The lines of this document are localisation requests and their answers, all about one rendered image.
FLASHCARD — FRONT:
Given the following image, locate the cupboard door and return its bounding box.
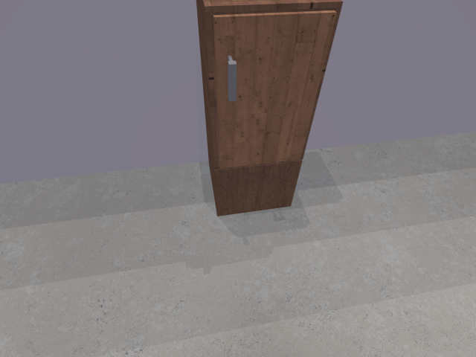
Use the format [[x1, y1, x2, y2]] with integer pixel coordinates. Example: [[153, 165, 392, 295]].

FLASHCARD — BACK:
[[213, 10, 337, 168]]

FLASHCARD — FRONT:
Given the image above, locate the handle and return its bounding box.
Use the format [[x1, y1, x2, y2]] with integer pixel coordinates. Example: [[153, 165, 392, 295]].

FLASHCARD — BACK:
[[228, 56, 237, 101]]

